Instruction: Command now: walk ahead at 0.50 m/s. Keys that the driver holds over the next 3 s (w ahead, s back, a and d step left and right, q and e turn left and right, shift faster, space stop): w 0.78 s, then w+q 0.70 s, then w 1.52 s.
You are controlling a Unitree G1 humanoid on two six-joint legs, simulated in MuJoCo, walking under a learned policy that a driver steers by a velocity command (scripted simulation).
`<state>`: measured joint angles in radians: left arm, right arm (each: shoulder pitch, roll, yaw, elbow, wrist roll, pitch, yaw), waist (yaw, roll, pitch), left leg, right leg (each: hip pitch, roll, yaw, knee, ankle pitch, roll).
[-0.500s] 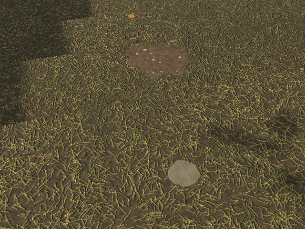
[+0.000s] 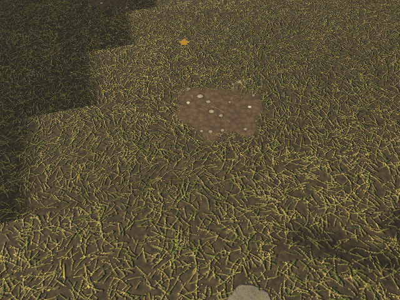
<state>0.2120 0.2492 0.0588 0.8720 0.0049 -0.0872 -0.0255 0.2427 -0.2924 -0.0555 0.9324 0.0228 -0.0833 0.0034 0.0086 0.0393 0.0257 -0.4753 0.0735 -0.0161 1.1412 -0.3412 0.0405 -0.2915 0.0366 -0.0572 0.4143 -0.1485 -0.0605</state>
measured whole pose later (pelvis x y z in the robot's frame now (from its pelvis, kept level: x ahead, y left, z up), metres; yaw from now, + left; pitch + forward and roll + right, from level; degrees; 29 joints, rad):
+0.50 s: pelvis +0.29 +0.07 +0.00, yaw +1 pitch +1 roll +0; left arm 0.31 0.23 0.03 0.97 0.09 -0.12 -0.06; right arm 0.24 -0.23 -0.03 0.91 -0.06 -0.11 0.01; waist -0.01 -0.02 0.02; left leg -0.32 -0.05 0.05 0.46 -0.16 0.07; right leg -0.34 -0.01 0.06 1.12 -0.39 -0.10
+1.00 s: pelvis +0.59 +0.03 -0.01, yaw +5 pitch +3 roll +0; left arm 0.08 0.22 0.03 0.87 0.05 -0.11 -0.01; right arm 0.42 -0.20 -0.04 1.01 -0.07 -0.11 0.07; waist -0.03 0.01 -0.02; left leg -0.27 0.01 -0.06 1.05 -0.43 0.07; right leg -0.38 0.00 -0.10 0.47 -0.14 -0.06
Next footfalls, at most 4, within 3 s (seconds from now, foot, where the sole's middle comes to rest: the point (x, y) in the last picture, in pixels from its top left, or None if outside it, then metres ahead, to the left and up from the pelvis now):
0.36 left None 0.38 0.16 -0.78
0.88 right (235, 235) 0.71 -0.06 -0.78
1.40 left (161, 205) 0.84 0.21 -0.78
1.78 right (190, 158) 1.20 0.12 -0.94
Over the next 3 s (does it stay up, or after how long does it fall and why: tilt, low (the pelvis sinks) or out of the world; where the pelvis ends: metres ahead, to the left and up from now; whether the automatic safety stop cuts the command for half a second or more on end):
stays up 1.76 0.44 -0.33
